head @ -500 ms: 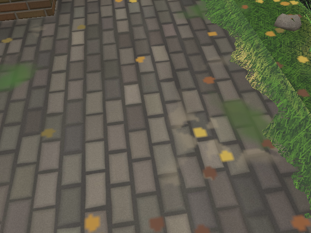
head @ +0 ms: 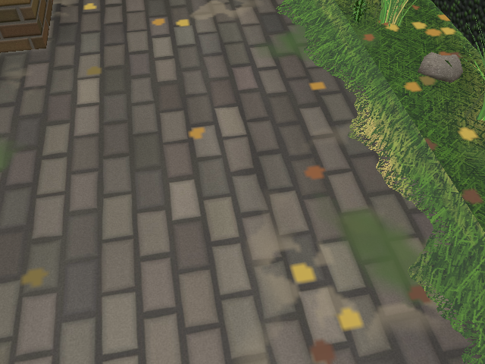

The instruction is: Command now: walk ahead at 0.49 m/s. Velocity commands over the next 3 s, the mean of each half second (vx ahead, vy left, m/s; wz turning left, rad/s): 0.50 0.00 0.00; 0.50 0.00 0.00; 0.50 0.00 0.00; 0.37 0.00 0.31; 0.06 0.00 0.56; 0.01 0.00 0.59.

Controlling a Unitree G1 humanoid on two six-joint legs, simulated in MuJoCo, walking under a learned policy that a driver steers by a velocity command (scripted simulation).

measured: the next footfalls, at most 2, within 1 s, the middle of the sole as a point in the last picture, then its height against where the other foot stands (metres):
right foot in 0.36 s outside the picture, level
left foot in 0.92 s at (232, 304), level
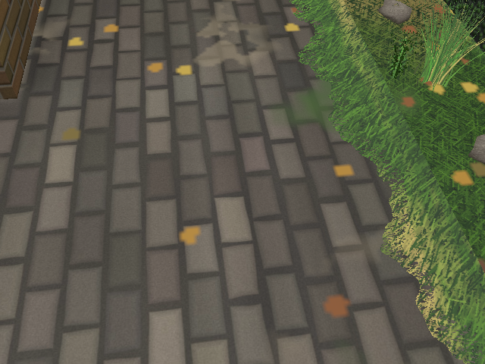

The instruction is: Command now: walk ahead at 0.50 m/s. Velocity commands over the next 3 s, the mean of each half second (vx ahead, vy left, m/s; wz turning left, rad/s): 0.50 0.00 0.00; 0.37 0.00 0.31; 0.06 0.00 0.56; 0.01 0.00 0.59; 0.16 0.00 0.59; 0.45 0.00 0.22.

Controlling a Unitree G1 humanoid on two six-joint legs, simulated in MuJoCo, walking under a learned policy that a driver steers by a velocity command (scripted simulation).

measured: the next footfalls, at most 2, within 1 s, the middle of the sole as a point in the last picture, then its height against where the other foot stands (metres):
right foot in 0.48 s outside the picture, level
left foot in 0.98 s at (230, 301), level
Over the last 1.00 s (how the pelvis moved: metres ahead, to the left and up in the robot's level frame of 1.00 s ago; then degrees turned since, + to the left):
0.55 -0.01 -0.01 1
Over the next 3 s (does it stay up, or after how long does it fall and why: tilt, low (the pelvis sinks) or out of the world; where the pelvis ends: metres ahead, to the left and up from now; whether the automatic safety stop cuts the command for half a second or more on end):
stays up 0.67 0.21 0.01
